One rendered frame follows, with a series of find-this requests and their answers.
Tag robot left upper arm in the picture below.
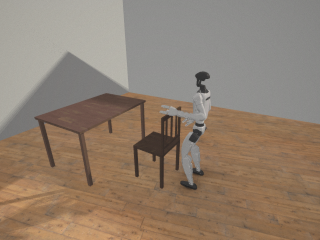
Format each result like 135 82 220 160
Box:
193 93 206 121

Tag right robot hand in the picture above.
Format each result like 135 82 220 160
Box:
182 118 194 126

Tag left robot shin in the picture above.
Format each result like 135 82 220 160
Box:
181 158 194 185

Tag chair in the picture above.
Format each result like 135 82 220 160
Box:
133 106 181 189

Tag left robot forearm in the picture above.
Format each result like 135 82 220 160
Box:
177 110 205 121

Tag robot shin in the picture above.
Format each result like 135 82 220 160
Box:
181 158 194 185
190 148 201 172

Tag left robot hand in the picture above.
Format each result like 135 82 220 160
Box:
159 105 178 116

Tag right robot shin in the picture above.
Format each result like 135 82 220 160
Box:
190 148 201 172

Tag table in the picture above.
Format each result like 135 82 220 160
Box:
34 93 146 186

